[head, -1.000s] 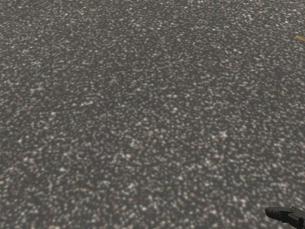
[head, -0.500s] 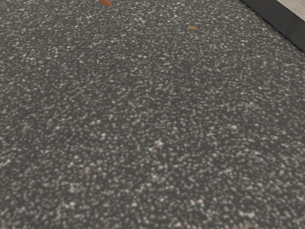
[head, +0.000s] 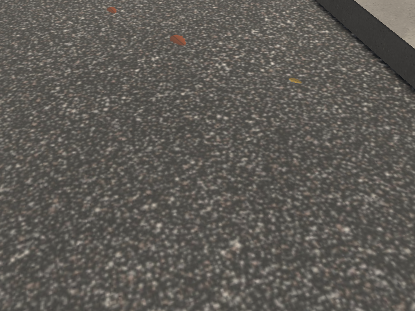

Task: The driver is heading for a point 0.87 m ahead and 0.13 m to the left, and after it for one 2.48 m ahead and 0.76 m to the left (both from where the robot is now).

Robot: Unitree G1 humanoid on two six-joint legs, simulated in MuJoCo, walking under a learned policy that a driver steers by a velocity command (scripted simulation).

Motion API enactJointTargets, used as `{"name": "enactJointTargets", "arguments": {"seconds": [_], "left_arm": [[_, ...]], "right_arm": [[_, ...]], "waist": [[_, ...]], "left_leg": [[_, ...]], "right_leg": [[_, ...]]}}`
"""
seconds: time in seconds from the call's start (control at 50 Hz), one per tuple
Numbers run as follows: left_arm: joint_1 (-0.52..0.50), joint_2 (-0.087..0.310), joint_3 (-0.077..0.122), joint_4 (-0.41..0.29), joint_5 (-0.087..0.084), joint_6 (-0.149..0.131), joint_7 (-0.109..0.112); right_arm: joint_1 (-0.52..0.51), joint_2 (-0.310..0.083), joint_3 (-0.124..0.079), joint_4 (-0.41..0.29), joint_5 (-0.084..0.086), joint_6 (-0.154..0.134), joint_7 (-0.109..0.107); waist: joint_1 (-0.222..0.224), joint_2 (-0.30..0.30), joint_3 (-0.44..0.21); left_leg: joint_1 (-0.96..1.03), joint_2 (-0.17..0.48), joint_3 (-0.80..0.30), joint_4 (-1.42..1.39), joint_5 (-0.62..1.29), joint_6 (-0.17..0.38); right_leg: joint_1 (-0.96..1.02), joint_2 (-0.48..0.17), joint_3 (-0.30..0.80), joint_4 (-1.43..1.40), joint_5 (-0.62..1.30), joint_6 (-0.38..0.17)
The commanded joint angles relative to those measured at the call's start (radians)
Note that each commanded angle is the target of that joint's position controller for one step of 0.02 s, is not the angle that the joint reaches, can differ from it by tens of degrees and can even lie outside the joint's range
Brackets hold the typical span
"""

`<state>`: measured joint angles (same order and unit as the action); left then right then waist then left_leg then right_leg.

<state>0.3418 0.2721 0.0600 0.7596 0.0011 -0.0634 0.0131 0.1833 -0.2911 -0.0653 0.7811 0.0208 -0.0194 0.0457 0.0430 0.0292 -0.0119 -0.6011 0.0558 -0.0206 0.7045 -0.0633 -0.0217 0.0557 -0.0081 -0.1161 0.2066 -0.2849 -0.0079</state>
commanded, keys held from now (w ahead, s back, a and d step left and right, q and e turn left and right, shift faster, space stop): w+q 0.46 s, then w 0.10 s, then w+e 0.44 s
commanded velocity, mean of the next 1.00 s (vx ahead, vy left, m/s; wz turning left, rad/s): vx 0.48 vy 0.00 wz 0.21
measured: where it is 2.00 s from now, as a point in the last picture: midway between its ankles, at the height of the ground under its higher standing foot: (175, 233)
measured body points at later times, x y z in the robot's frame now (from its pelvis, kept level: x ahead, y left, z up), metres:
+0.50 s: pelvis +0.26 +0.08 +0.00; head +0.29 +0.11 +0.45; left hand +0.41 +0.38 -0.08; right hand +0.39 -0.18 -0.11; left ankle +0.17 +0.14 -0.74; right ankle +0.50 -0.03 -0.69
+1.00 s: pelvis +0.54 +0.14 +0.00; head +0.58 +0.14 +0.45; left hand +0.49 +0.41 -0.11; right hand +0.83 -0.03 -0.07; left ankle +0.67 +0.33 -0.71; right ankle +0.52 +0.03 -0.74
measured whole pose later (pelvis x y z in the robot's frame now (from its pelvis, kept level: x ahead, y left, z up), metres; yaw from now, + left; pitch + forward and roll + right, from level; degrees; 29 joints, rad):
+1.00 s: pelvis +0.54 +0.14 +0.00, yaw +12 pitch +2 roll +0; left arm 0.40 0.28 0.05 0.78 -0.03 -0.05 0.00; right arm 0.05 -0.27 -0.02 0.66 0.00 -0.09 0.01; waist 0.11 0.03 0.03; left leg -0.56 0.03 -0.11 0.57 -0.03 -0.05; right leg -0.12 0.09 0.15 0.34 -0.24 -0.06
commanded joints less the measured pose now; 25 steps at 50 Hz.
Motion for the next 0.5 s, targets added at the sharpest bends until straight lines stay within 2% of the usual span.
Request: {"name": "enactJointTargets", "arguments": {"seconds": [0.02, 0.06, 0.08, 0.1, 0.12, 0.14, 0.16, 0.18, 0.2, 0.22, 0.24, 0.26, 0.28, 0.32, 0.38, 0.44, 0.5], "left_arm": [[0.010, 0.179, 0.056, -0.023, -0.014, -0.006, 0.002], [0.003, 0.200, 0.065, -0.014, -0.022, 0.001, 0.003], [-0.010, 0.216, 0.068, -0.014, -0.023, 0.006, 0.005], [-0.029, 0.222, 0.068, -0.016, -0.025, 0.013, 0.008], [-0.012, 0.196, 0.057, -0.021, -0.021, 0.015, 0.012], [-0.002, 0.149, 0.034, -0.043, 0.005, 0.006, 0.013], [0.063, 0.023, -0.007, -0.102, 0.021, -0.026, 0.002], [-0.053, 0.134, 0.013, -0.096, -0.022, -0.058, -0.008], [-0.118, 0.169, 0.022, -0.123, -0.047, -0.075, -0.015], [-0.131, 0.160, 0.018, -0.120, -0.027, -0.084, -0.008], [-0.135, 0.160, 0.023, -0.116, 0.000, -0.085, -0.002], [-0.114, 0.158, 0.028, -0.113, 0.006, -0.076, -0.004], [-0.098, 0.150, 0.028, -0.113, 0.010, -0.066, -0.006], [-0.092, 0.127, 0.023, -0.111, 0.017, -0.046, -0.007], [-0.208, 0.096, 0.010, -0.146, 0.021, -0.042, -0.005], [-0.330, 0.067, -0.004, -0.172, 0.009, -0.053, -0.018], [-0.386, 0.087, 0.000, -0.184, -0.004, -0.066, -0.036]], "right_arm": [[-0.179, -0.053, 0.002, -0.134, 0.002, -0.024, 0.014], [-0.174, -0.062, 0.001, -0.153, 0.002, -0.027, 0.022], [-0.136, -0.078, -0.007, -0.153, 0.002, -0.027, 0.023], [-0.033, -0.103, -0.024, -0.132, 0.002, -0.027, 0.020], [0.128, -0.161, -0.058, -0.086, 0.007, -0.024, 0.010], [0.292, -0.249, -0.089, -0.062, 0.015, -0.013, -0.013], [0.266, -0.338, -0.089, -0.082, 0.011, -0.025, -0.013], [0.269, -0.238, -0.064, -0.096, 0.007, -0.037, -0.010], [0.228, -0.197, -0.051, -0.092, 0.000, -0.046, -0.011], [0.171, -0.174, -0.043, -0.104, 0.001, -0.048, -0.013], [0.110, -0.148, -0.034, -0.120, -0.004, -0.046, -0.016], [0.075, -0.130, -0.025, -0.141, -0.017, -0.045, -0.020], [0.058, -0.131, -0.026, -0.150, -0.020, -0.047, -0.024], [0.061, -0.142, -0.029, -0.144, -0.013, -0.052, -0.034], [0.100, -0.160, -0.034, -0.122, -0.004, -0.050, -0.051], [0.150, -0.168, -0.038, -0.100, 0.004, -0.041, -0.061], [0.200, -0.162, -0.036, -0.073, 0.011, -0.034, -0.066]], "waist": [[0.044, -0.116, 0.143], [0.030, -0.121, 0.130], [0.000, -0.131, 0.092], [-0.065, -0.123, 0.020], [-0.136, -0.089, -0.090], [-0.202, 0.047, -0.193], [-0.095, 0.277, -0.303], [-0.175, 0.132, -0.303], [-0.165, 0.103, -0.173], [-0.128, 0.009, -0.107], [-0.091, -0.010, -0.057], [-0.058, 0.012, -0.041], [-0.042, 0.027, -0.033], [-0.027, 0.019, -0.008], [-0.057, 0.018, 0.034], [-0.106, 0.042, 0.041], [-0.126, 0.052, 0.040]], "left_leg": [[-0.122, 0.022, 0.021, -0.058, -0.049, 0.037], [-0.059, 0.000, 0.066, -0.081, -0.117, 0.072], [0.030, -0.035, 0.103, -0.088, -0.148, 0.095], [0.195, -0.084, 0.141, -0.120, -0.125, 0.120], [0.449, -0.141, 0.149, -0.142, -0.100, 0.155], [0.753, 0.019, -0.117, -0.166, -0.137, 0.229], [0.975, 0.267, -0.741, -0.348, -0.403, 0.417], [0.969, 0.280, -0.779, -0.449, -0.448, 0.394], [0.873, 0.255, -0.636, -0.441, -0.357, 0.355], [0.740, 0.210, -0.521, -0.430, -0.245, 0.323], [0.619, 0.170, -0.434, -0.440, -0.138, 0.307], [0.541, 0.140, -0.387, -0.465, -0.068, 0.303], [0.495, 0.128, -0.365, -0.486, -0.010, 0.311], [0.424, 0.107, -0.298, -0.505, 0.100, 0.319], [0.376, 0.054, -0.227, -0.505, 0.154, 0.284], [0.354, 0.023, -0.214, -0.483, 0.085, 0.242], [0.427, 0.063, -0.269, -0.445, 0.041, 0.231]], "right_leg": [[0.000, -0.302, 0.078, -0.066, 0.170, -0.156], [0.008, -0.306, 0.050, -0.005, 0.309, -0.141], [0.001, -0.298, 0.024, 0.072, 0.507, -0.127], [-0.032, -0.269, -0.028, 0.226, 0.719, -0.100], [-0.121, -0.216, -0.075, 0.450, 0.812, -0.063], [-0.387, -0.168, -0.079, 0.783, 0.486, -0.004], [-0.754, 0.048, 0.067, 1.092, -0.304, 0.056], [-0.848, 0.009, 0.229, 1.169, -0.267, 0.036], [-0.907, -0.036, 0.212, 1.147, -0.174, 0.009], [-0.864, -0.081, 0.204, 1.075, -0.093, -0.003], [-0.807, -0.105, 0.202, 0.991, -0.038, 0.002], [-0.745, -0.120, 0.209, 0.959, 0.001, 0.006], [-0.717, -0.118, 0.203, 0.930, 0.019, 0.018], [-0.706, -0.108, 0.180, 0.862, 0.055, 0.050], [-0.709, -0.075, 0.161, 0.639, 0.231, 0.081], [-0.623, -0.019, 0.147, 0.414, 0.387, 0.084], [-0.590, -0.005, 0.168, 0.312, 0.431, 0.064]]}}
